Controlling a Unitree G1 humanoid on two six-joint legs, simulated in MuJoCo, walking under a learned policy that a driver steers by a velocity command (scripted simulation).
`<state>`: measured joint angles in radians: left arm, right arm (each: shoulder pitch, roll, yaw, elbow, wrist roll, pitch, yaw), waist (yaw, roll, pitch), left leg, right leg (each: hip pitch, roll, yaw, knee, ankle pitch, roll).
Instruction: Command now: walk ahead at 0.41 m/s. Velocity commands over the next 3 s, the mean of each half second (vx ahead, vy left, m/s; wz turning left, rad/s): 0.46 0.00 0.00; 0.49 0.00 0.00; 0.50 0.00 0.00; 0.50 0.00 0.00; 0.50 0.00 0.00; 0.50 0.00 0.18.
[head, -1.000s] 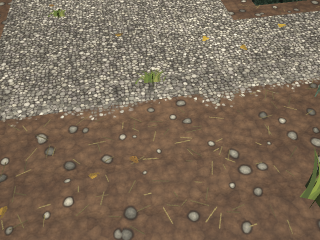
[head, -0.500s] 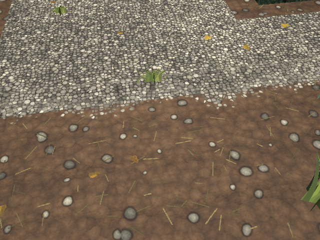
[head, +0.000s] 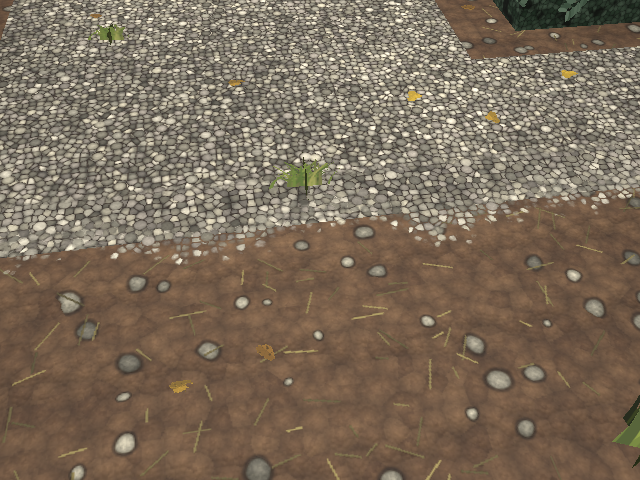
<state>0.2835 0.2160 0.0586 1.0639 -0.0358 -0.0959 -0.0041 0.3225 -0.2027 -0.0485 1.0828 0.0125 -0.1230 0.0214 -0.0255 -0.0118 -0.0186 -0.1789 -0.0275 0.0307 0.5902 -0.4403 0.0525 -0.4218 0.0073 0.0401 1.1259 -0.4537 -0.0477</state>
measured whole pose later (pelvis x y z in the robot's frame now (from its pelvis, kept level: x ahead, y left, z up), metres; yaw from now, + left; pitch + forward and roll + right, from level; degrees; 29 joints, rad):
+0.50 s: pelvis +0.26 -0.04 +0.01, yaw +1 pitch +1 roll -1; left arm 0.18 0.24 0.05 0.98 0.00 -0.10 -0.04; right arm 0.25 -0.25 -0.05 0.99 0.03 -0.11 -0.01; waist 0.01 0.03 0.04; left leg -0.48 0.08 -0.05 1.22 -0.32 0.07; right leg -0.29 0.08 -0.07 0.39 -0.12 -0.09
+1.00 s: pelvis +0.54 +0.04 +0.01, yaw +1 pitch +2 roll -1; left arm 0.30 0.27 0.05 1.00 -0.03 -0.10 0.00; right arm 0.14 -0.24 -0.05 0.90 0.00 -0.11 0.03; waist 0.01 -0.02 0.02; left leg -0.38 -0.01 0.06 0.49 -0.15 0.05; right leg -0.38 -0.03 0.02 1.16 -0.39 -0.05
